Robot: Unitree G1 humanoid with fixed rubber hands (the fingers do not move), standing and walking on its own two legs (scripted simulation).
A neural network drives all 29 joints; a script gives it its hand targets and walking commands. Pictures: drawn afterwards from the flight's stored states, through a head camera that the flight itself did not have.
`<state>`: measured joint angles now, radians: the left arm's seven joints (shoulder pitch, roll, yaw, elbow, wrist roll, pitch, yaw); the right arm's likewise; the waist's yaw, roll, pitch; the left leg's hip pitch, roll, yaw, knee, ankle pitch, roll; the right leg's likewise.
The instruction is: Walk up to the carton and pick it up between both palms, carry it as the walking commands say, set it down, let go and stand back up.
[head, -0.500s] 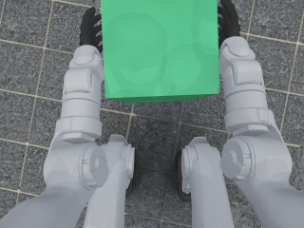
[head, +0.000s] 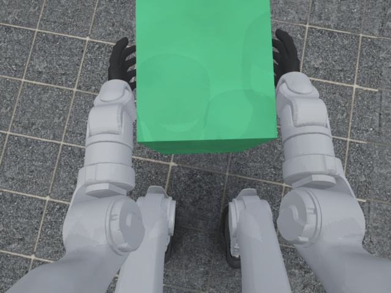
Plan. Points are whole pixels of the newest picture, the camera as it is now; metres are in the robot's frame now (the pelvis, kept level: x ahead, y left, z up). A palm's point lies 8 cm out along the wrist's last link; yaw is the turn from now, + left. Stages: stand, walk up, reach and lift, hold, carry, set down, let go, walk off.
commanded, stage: reach and lift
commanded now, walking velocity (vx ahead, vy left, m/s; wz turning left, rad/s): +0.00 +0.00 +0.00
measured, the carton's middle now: (201, 79) +0.54 +0.01 -0.14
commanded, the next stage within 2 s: none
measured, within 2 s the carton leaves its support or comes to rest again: neither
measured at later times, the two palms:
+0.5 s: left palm (102, 77) +0.48 +0.15 +0.00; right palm (303, 67) +0.50 -0.14 +0.01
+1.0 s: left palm (77, 71) +0.46 +0.15 +0.08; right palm (332, 59) +0.47 -0.14 +0.08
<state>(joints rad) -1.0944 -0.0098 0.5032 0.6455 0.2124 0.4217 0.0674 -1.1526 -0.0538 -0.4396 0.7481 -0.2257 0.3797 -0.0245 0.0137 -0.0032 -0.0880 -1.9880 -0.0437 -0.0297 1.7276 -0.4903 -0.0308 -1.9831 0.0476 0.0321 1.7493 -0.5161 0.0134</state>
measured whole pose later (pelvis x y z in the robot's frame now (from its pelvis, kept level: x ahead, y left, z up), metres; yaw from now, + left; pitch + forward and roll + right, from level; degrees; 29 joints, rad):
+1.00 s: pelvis +0.03 +0.00 +0.12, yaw -1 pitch +34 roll +0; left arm -0.78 -0.09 0.46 0.59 0.23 0.40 0.06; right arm -0.85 0.04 -0.43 0.71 -0.25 0.35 0.00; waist 0.02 0.00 -0.18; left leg -1.49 -0.04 -0.04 1.33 -0.44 -0.02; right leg -1.48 0.05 0.04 1.35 -0.46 0.01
